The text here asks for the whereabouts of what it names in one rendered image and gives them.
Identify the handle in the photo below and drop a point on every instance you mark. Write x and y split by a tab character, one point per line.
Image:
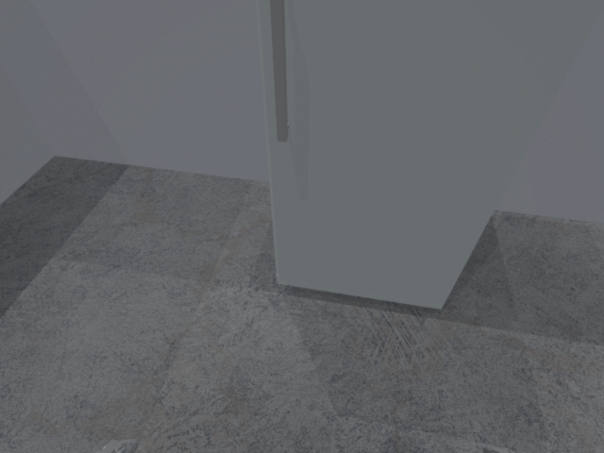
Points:
279	60

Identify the fridge door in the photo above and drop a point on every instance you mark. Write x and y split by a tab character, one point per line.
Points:
407	120

